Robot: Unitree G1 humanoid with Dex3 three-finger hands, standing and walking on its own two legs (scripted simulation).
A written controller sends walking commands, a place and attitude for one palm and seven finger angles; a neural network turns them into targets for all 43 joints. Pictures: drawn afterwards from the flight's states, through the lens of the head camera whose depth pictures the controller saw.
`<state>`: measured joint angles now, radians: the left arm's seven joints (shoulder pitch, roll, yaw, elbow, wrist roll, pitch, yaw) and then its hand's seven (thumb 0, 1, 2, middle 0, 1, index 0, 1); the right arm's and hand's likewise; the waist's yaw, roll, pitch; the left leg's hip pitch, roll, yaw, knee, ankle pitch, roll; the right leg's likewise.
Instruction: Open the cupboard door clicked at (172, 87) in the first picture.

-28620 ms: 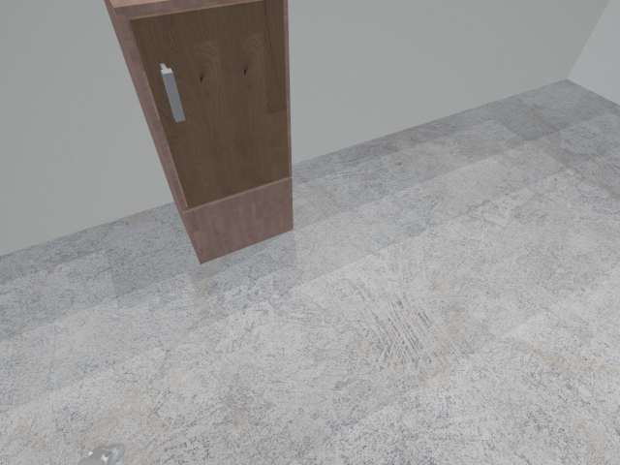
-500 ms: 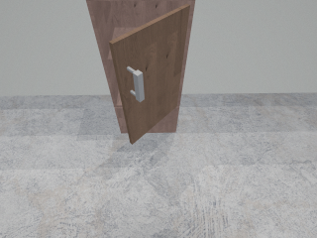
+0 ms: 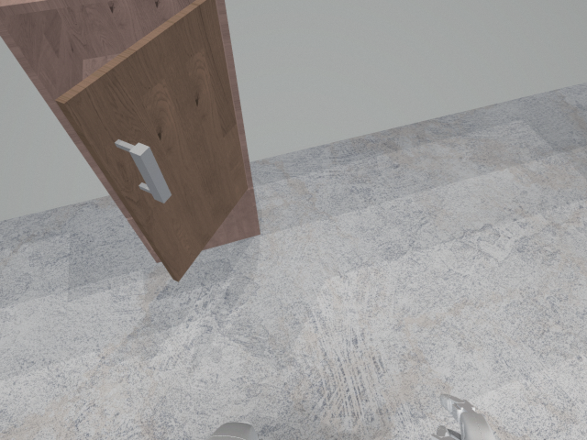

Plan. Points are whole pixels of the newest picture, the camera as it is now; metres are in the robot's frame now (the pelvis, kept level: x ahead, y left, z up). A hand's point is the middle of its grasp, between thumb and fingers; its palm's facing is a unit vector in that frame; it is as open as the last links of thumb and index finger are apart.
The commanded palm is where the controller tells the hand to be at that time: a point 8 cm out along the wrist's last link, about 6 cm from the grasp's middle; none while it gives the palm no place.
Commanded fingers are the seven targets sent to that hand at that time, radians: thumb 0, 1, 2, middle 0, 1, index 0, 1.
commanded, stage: walk to a spot facing it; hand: left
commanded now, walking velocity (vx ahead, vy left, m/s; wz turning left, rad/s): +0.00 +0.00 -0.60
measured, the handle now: (143, 171) +0.53 +0.34 -0.02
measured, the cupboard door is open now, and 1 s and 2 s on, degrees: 45 45 45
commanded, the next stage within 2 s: none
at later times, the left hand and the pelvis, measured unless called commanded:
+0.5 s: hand (205, 416) +0.16 +0.16 -0.17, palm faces -0.29 -0.91 -0.29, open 7.4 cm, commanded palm none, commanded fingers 0.00 0.90 0.90 -0.20 -0.30 -0.20 -0.30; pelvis +0.01 -0.02 -0.01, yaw -18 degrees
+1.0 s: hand (290, 361) +0.25 +0.04 -0.16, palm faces -0.54 -0.80 -0.26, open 7.4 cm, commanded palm none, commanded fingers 0.00 0.90 0.90 -0.20 -0.30 -0.20 -0.30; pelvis +0.05 -0.08 -0.01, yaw -36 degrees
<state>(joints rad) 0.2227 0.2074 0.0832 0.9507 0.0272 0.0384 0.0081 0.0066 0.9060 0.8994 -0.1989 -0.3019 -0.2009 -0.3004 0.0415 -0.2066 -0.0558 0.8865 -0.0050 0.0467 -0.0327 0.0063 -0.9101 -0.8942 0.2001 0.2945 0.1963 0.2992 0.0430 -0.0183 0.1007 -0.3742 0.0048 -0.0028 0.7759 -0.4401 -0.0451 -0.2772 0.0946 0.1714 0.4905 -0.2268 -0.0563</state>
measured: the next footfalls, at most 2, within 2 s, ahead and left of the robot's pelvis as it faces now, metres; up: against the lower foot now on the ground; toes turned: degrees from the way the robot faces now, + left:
left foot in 0.08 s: +0.05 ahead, +0.15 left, +0.00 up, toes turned -4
right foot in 0.36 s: +0.03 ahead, -0.14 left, +0.00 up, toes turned -14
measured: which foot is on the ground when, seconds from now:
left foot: up 0.00-0.06, down 0.08-0.34, up 0.36-0.60, down 0.62-0.90, up 0.92-1.00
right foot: down 0.00-0.06, up 0.08-0.34, down 0.36-0.62, up 0.64-0.88, down 0.90-1.00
